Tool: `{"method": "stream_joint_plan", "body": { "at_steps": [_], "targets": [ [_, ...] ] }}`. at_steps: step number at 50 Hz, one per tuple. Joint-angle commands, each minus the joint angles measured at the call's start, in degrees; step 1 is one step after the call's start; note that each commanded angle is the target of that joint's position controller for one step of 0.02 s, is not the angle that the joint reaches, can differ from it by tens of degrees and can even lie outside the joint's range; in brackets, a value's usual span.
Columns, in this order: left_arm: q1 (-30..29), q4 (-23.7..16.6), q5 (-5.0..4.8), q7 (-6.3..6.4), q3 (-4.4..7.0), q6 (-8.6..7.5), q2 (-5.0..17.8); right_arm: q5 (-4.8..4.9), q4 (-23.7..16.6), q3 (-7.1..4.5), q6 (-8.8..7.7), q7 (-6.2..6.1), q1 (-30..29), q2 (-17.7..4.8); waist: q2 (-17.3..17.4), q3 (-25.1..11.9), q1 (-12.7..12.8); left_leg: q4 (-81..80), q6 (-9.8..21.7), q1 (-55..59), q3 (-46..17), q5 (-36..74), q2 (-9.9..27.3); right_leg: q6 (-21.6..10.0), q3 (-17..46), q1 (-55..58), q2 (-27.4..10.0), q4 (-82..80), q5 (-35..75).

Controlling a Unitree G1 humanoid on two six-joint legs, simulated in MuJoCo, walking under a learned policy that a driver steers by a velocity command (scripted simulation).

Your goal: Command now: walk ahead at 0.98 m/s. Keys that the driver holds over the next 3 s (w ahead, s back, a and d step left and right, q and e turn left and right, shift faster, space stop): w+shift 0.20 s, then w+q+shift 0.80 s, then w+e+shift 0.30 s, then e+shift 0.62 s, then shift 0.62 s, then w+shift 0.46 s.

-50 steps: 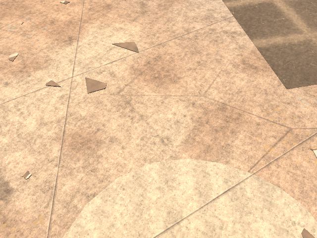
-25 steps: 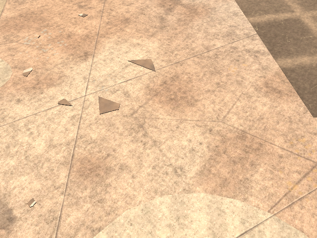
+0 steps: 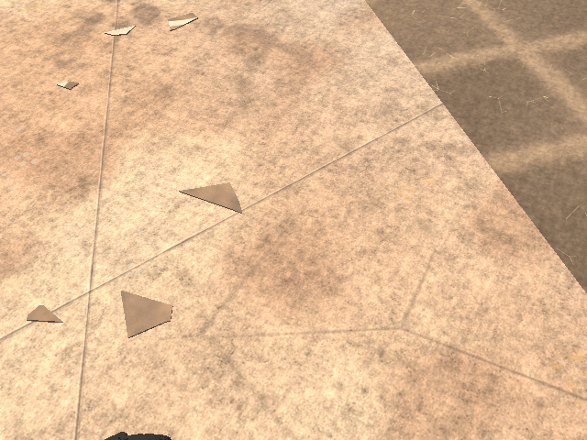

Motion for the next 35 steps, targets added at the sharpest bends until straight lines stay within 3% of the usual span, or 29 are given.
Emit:
{"method": "stream_joint_plan", "body": {
  "at_steps": [1,3,4,5,6,7,8,9,10,11,12,13,14,16,18,21,23,25,27,28,29,30,31,32,33,34,35],
  "targets": [
    [-7.73,-4.6,-0.72,-0.15,-0.45,-0.59,2.04,0.38,-3.15,-0.6,-1.51,-0.8,-0.52,-7.83,1.63,9.65,1.54,-9.87,3.28,-11.38,-3.95,38.36,14.39,-1.46,-4.56,12.32,4.15,-10.55,5.54],
    [-7.02,-4.75,-0.55,0.55,0.01,-0.72,3.79,-0.33,-2.75,-0.72,-1.01,-1.3,0.24,-10.21,4.29,5.84,2.63,-2.98,2.19,-1.06,-2.47,61.31,15.63,-2.83,-6.28,15.0,8.32,-13.32,0.44],
    [-4.32,-4.29,-0.52,1.0,0.48,-0.69,5.09,-1.04,-2.51,-0.96,-0.44,-1.87,0.22,-11.65,6.54,2.68,4.51,3.07,1.68,2.77,-2.37,72.02,16.75,-3.49,-6.4,17.95,10.52,-13.52,-4.28],
    [2.48,-2.71,-0.59,1.64,1.25,-0.7,6.97,-1.88,-2.15,-1.29,0.4,-2.52,-0.2,-12.93,8.26,-1.41,8.09,12.76,1.44,4.38,-2.4,78.13,17.73,-4.37,-5.39,24.39,12.04,-13.68,-8.48],
    [13.37,0.58,-0.69,2.51,2.35,-0.66,9.18,-2.6,-2.29,-1.7,1.32,-3.02,-1.88,-14.15,9.22,-6.99,13.05,26.09,1.66,3.02,-2.04,77.73,18.21,-5.46,-4.15,34.65,12.5,-14.56,-12.11],
    [24.5,3.84,0.08,3.52,3.6,-0.48,11.59,-2.67,-3.09,-1.84,1.72,-3.06,-4.79,-13.87,8.26,-11.58,18.36,42.45,2.0,-5.96,-1.17,66.4,16.47,-6.96,-0.93,48.36,8.8,-15.4,-15.6],
    [30.43,4.77,1.79,4.41,5.08,-0.27,16.41,-1.7,-5.42,-0.42,1.27,-1.99,-3.55,-6.6,-2.43,-17.4,16.37,65.57,2.06,-25.27,-1.17,28.84,9.67,-10.2,17.52,64.09,-6.0,-13.5,-32.49],
    [28.06,5.06,1.75,3.15,5.5,-0.26,16.21,1.65,-6.76,0.11,0.04,-0.8,1.56,-3.75,-14.54,-23.34,10.49,80.7,1.24,-43.85,-8.63,-8.43,1.1,-16.63,50.1,73.4,-15.84,-25.47,-41.4],
    [22.5,5.11,0.73,2.39,5.12,-0.55,12.2,1.1,-8.5,-0.53,-0.18,-1.52,-6.56,-8.0,-5.58,-13.94,10.07,79.21,3.12,-50.15,-10.53,-2.04,6.39,-13.71,44.23,66.81,-12.01,-29.36,-40.95],
    [19.14,5.29,0.5,2.14,4.28,-1.26,8.3,0.96,-9.56,-0.49,-0.22,-1.43,-11.08,-7.93,0.41,-6.93,8.8,75.61,3.34,-49.83,-10.01,2.44,8.64,-11.93,34.57,56.92,-11.13,-30.91,-35.15],
    [16.95,5.66,1.11,2.08,3.63,-1.82,5.46,0.42,-9.47,-0.2,0.24,-1.12,-12.25,-6.52,4.86,-2.79,6.36,72.08,3.34,-47.19,-10.21,3.63,10.68,-9.72,28.31,48.46,-9.31,-32.85,-30.37],
    [16.55,6.4,1.08,2.39,2.92,-2.32,3.76,-0.66,-9.64,0.01,1.3,-0.49,-11.86,-5.05,4.71,-0.34,3.99,70.0,2.98,-44.65,-10.74,4.2,11.95,-7.24,22.73,42.01,-7.18,-34.34,-27.86],
    [17.0,7.4,0.67,2.6,2.49,-2.84,3.07,-1.46,-9.55,0.36,2.47,0.35,-10.24,-3.54,2.06,0.84,2.28,68.15,2.15,-42.49,-10.75,4.37,13.05,-5.93,19.08,37.37,-6.44,-36.28,-27.2],
    [18.41,8.96,-0.79,2.46,2.49,-4.08,3.97,-1.92,-11.28,0.45,4.04,1.21,-13.55,-2.99,0.39,4.63,1.2,65.69,1.02,-45.46,-9.97,6.67,14.55,-3.48,11.96,33.81,-4.9,-39.16,-21.64],
    [19.18,8.97,-0.74,2.07,2.47,-4.85,4.94,-1.55,-14.04,0.69,4.55,1.7,-19.79,-3.38,0.05,7.09,2.03,59.76,0.67,-47.75,-7.4,13.33,14.38,-0.83,3.38,31.67,-2.4,-41.21,-11.16],
    [20.8,9.27,-0.95,2.03,1.8,-5.55,4.58,-0.57,-16.28,1.08,4.06,2.22,-26.67,-3.7,0.23,8.08,3.35,46.73,1.47,-45.17,-0.41,23.95,11.41,2.56,-7.44,32.79,2.2,-41.31,8.85],
    [23.57,9.96,-1.41,2.9,1.58,-5.77,6.07,-0.59,-18.46,1.65,3.54,2.75,-32.1,-3.37,0.08,9.12,4.5,36.76,2.67,-42.7,3.63,28.29,10.19,3.58,-9.69,36.56,0.54,-41.95,18.71],
    [25.51,9.88,-1.44,4.29,1.55,-5.32,8.3,-0.93,-18.02,1.35,3.33,2.95,-32.13,-4.93,-1.71,6.45,4.21,31.39,4.12,-39.79,7.38,29.02,6.1,5.0,-11.48,45.4,-0.65,-38.03,37.21],
    [24.56,8.8,-0.91,6.24,2.34,-3.84,12.05,-1.13,-16.52,0.54,3.58,2.77,-26.33,-7.81,-5.54,1.46,-0.05,29.41,5.4,-33.41,8.58,23.6,2.04,5.76,-12.06,51.73,-3.08,-26.85,54.79],
    [22.59,7.89,-0.39,6.85,2.93,-2.73,13.81,-1.08,-14.46,-0.44,3.72,2.51,-18.38,-10.08,-6.66,-3.02,-4.54,29.56,6.33,-25.39,8.14,20.21,0.14,5.66,-11.64,51.92,-4.15,-16.15,59.68],
    [19.08,6.54,0.24,7.03,3.51,-1.64,15.01,-0.97,-10.97,-1.88,3.99,1.95,-6.36,-12.75,-7.24,-8.43,-10.23,30.41,8.01,-13.94,6.21,16.2,-0.6,4.9,-10.43,48.65,-5.14,-1.43,60.05],
    [15.19,5.46,0.65,6.67,4.14,-0.88,15.9,-0.91,-8.17,-3.57,4.35,0.92,4.31,-15.01,-5.17,-11.19,-15.66,26.52,10.7,-3.0,0.36,11.59,1.75,3.86,-9.92,40.73,-3.35,19.57,45.93],
    [11.56,3.25,1.07,5.04,3.18,-1.69,10.17,0.42,-7.92,-4.93,5.21,-0.14,0.13,-16.82,8.56,-6.38,-10.82,26.17,11.53,2.5,-9.94,11.22,6.9,3.59,-7.85,22.9,7.78,40.1,-15.38],
    [17.77,-3.35,-1.07,4.33,1.5,-2.93,5.21,-2.02,-9.99,-5.87,5.7,0.09,-4.79,-22.9,17.37,-13.5,-0.94,21.31,24.9,17.84,-39.74,14.53,18.73,6.67,2.28,-0.31,11.7,55.91,-36.11],
    [14.4,-4.95,-0.77,4.2,0.55,-4.31,6.42,-2.08,-11.39,-5.99,5.9,-0.5,-5.39,-20.42,7.31,-15.85,-3.26,8.67,25.83,18.78,-51.92,-2.53,22.31,5.16,9.13,-7.17,9.13,53.15,-32.19],
    [11.43,-4.78,-0.41,3.87,0.71,-4.94,8.56,-1.82,-10.78,-5.02,5.67,-1.03,-6.8,-15.2,-2.57,-6.53,-1.42,4.2,21.6,7.97,-48.21,-6.94,20.99,4.34,9.81,-6.38,5.63,44.93,-27.82],
    [9.85,-5.38,0.45,3.69,0.67,-4.69,7.92,-1.53,-10.36,-4.33,5.31,-1.06,-8.73,-12.99,-5.96,-1.9,2.01,3.29,18.35,-2.29,-42.97,-3.79,18.49,4.6,9.23,-2.29,3.69,38.51,-26.47]
  ]
}}
Next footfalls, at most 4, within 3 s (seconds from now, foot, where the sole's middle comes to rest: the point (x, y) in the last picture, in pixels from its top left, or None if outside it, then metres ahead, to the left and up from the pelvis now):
0.14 right None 0.36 -0.08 -0.77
0.60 left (255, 327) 0.78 0.08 -0.77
1.04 right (237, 196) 1.24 0.13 -0.77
1.42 left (114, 179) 1.34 0.51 -0.77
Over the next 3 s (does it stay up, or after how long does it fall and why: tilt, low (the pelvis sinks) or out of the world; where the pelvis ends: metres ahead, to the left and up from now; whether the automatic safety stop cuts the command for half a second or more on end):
stays up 1.66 0.51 0.01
